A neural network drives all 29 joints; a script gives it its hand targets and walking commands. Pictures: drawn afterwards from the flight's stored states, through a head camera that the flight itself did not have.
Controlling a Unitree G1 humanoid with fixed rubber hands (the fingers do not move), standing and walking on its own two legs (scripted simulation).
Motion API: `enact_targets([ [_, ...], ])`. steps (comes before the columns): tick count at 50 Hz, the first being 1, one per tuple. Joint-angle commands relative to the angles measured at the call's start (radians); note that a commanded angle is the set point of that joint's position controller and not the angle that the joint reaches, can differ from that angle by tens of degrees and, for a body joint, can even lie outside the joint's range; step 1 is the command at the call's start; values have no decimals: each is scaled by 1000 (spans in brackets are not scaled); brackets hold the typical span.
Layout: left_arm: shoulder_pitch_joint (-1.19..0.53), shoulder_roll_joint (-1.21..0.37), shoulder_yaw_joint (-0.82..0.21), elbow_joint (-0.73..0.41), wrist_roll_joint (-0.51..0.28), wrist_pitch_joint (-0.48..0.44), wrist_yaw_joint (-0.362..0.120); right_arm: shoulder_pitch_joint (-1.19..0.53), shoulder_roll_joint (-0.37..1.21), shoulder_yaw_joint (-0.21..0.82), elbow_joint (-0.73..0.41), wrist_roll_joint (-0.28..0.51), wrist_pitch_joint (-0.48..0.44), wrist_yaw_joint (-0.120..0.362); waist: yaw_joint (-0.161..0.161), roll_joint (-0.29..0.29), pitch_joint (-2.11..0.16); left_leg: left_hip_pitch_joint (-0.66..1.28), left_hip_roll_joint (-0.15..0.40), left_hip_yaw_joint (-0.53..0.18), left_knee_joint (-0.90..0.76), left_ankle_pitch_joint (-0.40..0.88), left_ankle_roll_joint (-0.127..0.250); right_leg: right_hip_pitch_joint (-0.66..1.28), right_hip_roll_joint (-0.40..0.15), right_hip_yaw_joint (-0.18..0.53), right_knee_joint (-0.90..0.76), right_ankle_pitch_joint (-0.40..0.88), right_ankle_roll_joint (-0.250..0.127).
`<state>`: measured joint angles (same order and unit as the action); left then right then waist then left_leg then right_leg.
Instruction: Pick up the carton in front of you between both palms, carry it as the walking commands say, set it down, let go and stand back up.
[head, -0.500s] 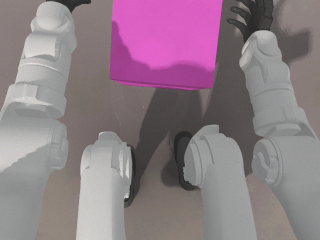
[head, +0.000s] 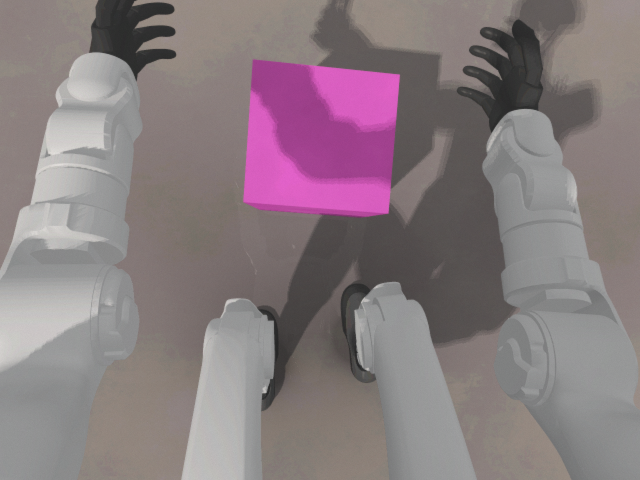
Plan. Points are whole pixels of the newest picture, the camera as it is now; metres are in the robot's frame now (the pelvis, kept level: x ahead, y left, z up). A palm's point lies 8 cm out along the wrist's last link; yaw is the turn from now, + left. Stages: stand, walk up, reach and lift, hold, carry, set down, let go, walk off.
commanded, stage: set down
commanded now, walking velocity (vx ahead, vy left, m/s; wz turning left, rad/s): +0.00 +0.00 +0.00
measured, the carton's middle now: (317, 154) +0.51 -0.04 -0.39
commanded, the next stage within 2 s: let go in 0.32 s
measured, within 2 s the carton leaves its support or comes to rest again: neither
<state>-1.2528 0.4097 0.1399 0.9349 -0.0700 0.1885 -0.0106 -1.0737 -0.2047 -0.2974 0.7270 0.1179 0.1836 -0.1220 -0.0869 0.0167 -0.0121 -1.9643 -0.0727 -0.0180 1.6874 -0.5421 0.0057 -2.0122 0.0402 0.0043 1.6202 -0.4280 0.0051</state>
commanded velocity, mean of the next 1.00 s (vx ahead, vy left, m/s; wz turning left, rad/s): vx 0.00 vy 0.00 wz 0.00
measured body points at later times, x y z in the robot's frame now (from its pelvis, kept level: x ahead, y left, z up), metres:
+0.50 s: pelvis +0.03 +0.00 +0.14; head +0.33 -0.01 +0.48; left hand +0.55 +0.18 +0.02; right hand +0.49 -0.23 +0.01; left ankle +0.08 +0.11 -0.48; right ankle +0.11 -0.11 -0.48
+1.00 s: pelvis +0.10 -0.01 +0.23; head +0.24 -0.01 +0.66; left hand +0.39 +0.21 +0.13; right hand +0.34 -0.25 +0.14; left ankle +0.08 +0.11 -0.48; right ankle +0.11 -0.11 -0.48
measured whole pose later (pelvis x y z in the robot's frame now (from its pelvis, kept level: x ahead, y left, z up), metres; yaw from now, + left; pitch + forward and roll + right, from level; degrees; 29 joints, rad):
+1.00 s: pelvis +0.10 -0.01 +0.23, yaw +1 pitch +20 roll +0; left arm -0.14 0.19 0.15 0.60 0.02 0.00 -0.02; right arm -0.01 -0.19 -0.07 0.49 0.02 0.01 0.06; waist -0.06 -0.01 -0.06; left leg -0.67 -0.04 -0.07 0.65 -0.33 0.00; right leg -0.73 0.04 0.03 0.64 -0.26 -0.02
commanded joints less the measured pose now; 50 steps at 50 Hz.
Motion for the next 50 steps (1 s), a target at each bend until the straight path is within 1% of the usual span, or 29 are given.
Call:
enact_targets([
  [1,-264,112,28,-132,1,-15,-9,-178,-122,-8,-135,-11,-16,9,-22,98,-1163,641,-17,32,-233,349,-18,729,30,-66,-165,366,37],
  [2,-259,113,31,-93,14,-13,-13,-170,-106,-19,-112,-12,-15,10,-21,113,-1127,648,-12,23,-252,341,-17,709,28,-65,-185,349,37],
  [3,-236,112,38,-96,23,-18,-17,-166,-88,-5,-123,-15,-15,15,-13,90,-1105,645,-16,24,-282,346,-14,731,28,-56,-213,358,39],
  [4,-238,101,28,-88,21,-17,-21,-157,-97,-23,-108,-27,-17,18,-30,104,-1096,631,-12,17,-309,326,-17,754,21,-55,-228,358,38],
  [5,-225,108,51,-86,10,-25,-24,-163,-101,-21,-113,-35,-21,19,-24,66,-1094,637,-16,22,-335,334,-15,783,21,-54,-253,363,39],
  [6,-219,96,48,-61,25,-29,-26,-165,-102,-31,-104,-38,-23,22,-25,90,-1076,629,-14,20,-352,336,-18,785,21,-53,-266,376,41],
  [8,-193,93,62,-37,39,-34,-32,-145,-80,-27,-92,-51,-28,28,-11,56,-1036,634,-15,15,-390,339,-13,819,19,-51,-311,376,46],
  [10,-203,97,66,-55,45,-43,-39,-107,-65,-41,-80,-54,-32,28,-34,72,-1053,680,-12,8,-444,336,-15,858,17,-45,-357,380,43],
  [16,-171,82,95,-31,81,-63,-48,-111,-46,-41,-83,-78,-53,45,-7,62,-1018,756,-3,0,-559,372,-16,949,8,-34,-470,417,45],
  [18,-144,56,90,-41,89,-66,-44,-80,-57,-60,-75,-102,-57,53,-27,75,-1007,798,0,-7,-596,390,-22,958,8,-42,-501,424,42],
  [20,-64,52,106,-37,111,-67,-36,-17,-53,-51,-74,-124,-61,64,-3,74,-1033,855,-2,-8,-644,435,-28,1034,7,-30,-540,457,37],
  [21,-39,43,120,-60,116,-69,-30,43,-51,-41,-62,-130,-65,75,-10,70,-1048,895,1,0,-655,451,-32,1059,8,-32,-563,466,37],
  [23,61,8,142,-81,156,-72,-9,121,-58,-29,-77,-159,-73,96,8,69,-1037,958,3,-11,-686,508,-35,1094,9,-23,-596,500,32],
  [25,159,-49,129,-154,151,-79,12,200,-55,5,-122,-174,-82,121,-4,45,-1041,1016,1,-17,-727,556,-33,1171,11,-24,-624,540,25],
  [27,254,-81,139,-230,159,-87,31,271,-84,10,-152,-195,-91,144,11,38,-1018,1033,-3,-16,-768,591,-38,1243,9,-11,-660,586,11],
  [28,280,-84,121,-276,150,-92,39,297,-78,31,-191,-192,-98,153,-8,6,-1029,1047,-4,-20,-783,597,-37,1309,8,-11,-669,610,10],
  [29,330,-87,115,-292,160,-94,45,351,-77,44,-185,-183,-102,162,13,27,-1004,1078,2,-24,-806,600,-36,1311,5,-4,-683,600,9],
  [31,414,-98,115,-344,145,-105,51,413,-100,57,-216,-180,-110,172,11,11,-966,1078,6,-21,-839,596,-39,1392,-5,16,-723,625,3],
  [32,446,-123,83,-372,130,-112,46,475,-96,69,-210,-173,-115,177,-15,30,-924,1080,8,-18,-857,554,-39,1433,-10,19,-738,623,0],
  [34,532,-119,97,-378,120,-130,36,514,-83,113,-249,-159,-127,185,19,-15,-877,1050,9,-8,-880,525,-31,1516,-17,43,-765,641,3],
  [37,662,-130,56,-407,118,-151,30,672,-68,119,-233,-145,-145,190,11,17,-825,1090,14,-17,-927,557,-32,1605,-24,55,-788,685,2],
  [39,755,-130,70,-409,113,-165,21,727,-64,154,-261,-131,-153,189,36,-8,-755,1076,15,-8,-955,508,-27,1677,-34,82,-822,721,4],
  [40,790,-117,64,-397,118,-170,17,778,-52,142,-225,-134,-154,185,21,-17,-718,1066,17,-18,-975,489,-22,1695,-35,80,-823,717,9],
  [43,918,-131,62,-405,116,-182,9,904,-70,171,-268,-113,-174,182,18,-9,-635,1175,21,-23,-1017,489,-18,1731,-39,90,-883,709,8],
  [44,964,-142,40,-399,103,-189,5,935,-68,194,-287,-103,-178,182,35,-24,-594,1224,25,-27,-1031,486,-13,1731,-35,81,-904,681,11],
  [45,991,-156,24,-407,98,-194,0,955,-69,192,-282,-100,-183,178,23,-13,-561,1237,26,-35,-1050,490,-17,1751,-34,78,-919,678,6],
  [48,1087,-123,39,-435,98,-208,-2,1069,-74,196,-323,-105,-195,174,26,-29,-492,1356,32,-44,-1102,528,-14,1792,-34,77,-979,660,10],
  [49,1149,-143,12,-417,78,-210,-9,1097,-79,221,-343,-88,-196,174,37,-32,-460,1383,30,-38,-1114,537,-14,1824,-36,81,-996,687,9],
  [50,1151,-126,10,-449,76,-216,-10,1145,-70,223,-349,-90,-195,175,23,-41,-436,1419,27,-38,-1142,495,-11,1844,-34,76,-1016,658,12],
])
